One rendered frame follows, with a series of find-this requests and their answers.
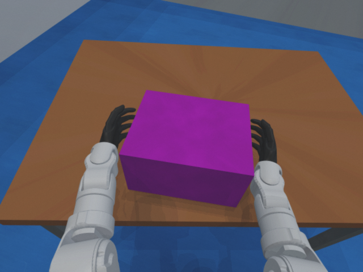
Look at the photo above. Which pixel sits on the table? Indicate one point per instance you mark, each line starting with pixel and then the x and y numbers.
pixel 317 128

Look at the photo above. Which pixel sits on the robot right forearm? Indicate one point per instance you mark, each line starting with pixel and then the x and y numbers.
pixel 278 226

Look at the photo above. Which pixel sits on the right robot hand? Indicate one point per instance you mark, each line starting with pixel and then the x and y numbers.
pixel 267 149

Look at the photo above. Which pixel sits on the robot right upper arm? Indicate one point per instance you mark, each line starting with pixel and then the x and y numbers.
pixel 282 263

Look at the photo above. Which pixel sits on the robot left forearm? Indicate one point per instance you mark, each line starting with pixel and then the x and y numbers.
pixel 93 213

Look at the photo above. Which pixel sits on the left robot hand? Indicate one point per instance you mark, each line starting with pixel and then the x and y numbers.
pixel 113 127

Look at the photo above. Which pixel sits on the robot left upper arm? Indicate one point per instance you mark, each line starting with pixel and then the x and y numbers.
pixel 96 255

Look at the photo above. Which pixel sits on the carton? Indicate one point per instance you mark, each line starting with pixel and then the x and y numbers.
pixel 189 147

